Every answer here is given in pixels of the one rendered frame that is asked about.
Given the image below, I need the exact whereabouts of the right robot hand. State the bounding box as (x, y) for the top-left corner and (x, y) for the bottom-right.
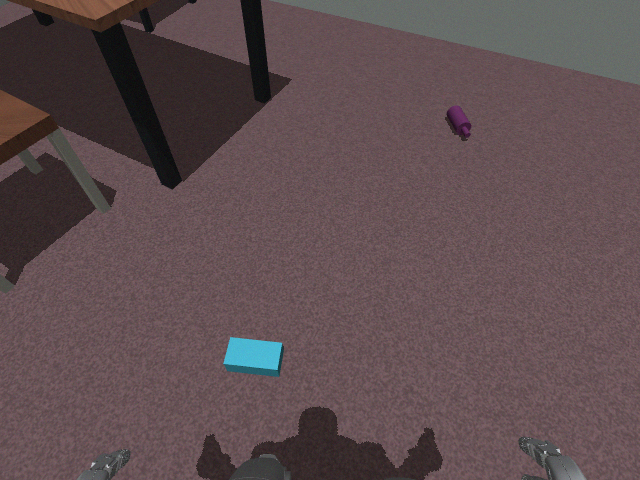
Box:
(518, 437), (587, 480)

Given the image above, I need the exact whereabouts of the left robot hand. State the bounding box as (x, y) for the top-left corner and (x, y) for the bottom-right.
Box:
(77, 449), (131, 480)

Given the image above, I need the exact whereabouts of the table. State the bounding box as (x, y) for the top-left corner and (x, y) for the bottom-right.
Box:
(7, 0), (271, 190)

